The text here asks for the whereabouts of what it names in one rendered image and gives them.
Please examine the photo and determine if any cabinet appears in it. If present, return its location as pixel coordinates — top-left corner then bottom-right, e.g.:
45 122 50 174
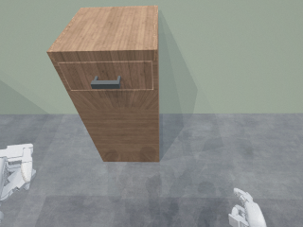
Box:
46 5 160 163

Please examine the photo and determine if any drawer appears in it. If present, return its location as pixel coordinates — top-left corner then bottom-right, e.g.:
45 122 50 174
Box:
59 61 153 90

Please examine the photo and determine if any right robot hand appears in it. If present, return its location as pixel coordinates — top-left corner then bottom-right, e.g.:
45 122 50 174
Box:
228 187 267 227

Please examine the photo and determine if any left robot hand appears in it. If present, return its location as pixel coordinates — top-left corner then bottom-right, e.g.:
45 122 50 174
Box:
0 143 36 207

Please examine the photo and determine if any handle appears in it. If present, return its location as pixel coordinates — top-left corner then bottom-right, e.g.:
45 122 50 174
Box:
90 76 121 89

